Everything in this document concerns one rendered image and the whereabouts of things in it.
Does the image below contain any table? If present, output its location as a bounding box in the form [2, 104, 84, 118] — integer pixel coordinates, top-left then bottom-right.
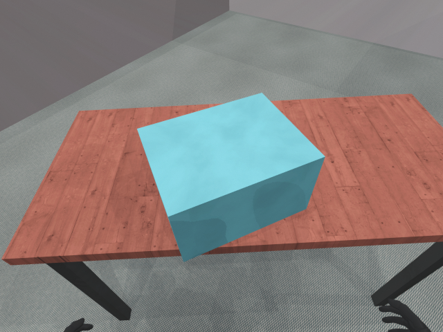
[1, 94, 443, 321]

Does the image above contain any robot right hand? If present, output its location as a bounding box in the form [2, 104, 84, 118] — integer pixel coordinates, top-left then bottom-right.
[379, 298, 431, 332]

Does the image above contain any carton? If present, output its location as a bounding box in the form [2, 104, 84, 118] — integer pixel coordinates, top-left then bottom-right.
[137, 93, 325, 262]

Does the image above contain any robot left hand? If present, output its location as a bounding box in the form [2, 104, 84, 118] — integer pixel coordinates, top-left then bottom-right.
[64, 318, 93, 332]

